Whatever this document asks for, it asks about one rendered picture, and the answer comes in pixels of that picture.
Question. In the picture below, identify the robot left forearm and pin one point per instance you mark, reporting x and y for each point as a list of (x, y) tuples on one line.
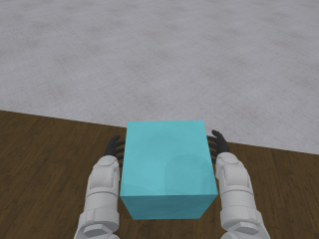
[(101, 214)]

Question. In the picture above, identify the robot right forearm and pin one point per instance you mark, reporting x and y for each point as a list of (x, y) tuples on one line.
[(239, 212)]

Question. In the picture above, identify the carton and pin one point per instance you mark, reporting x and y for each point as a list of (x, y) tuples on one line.
[(167, 170)]

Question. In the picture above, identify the robot right hand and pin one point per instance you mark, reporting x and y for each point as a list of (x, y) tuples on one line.
[(220, 146)]

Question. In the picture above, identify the robot left hand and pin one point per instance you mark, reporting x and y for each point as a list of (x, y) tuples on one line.
[(111, 148)]

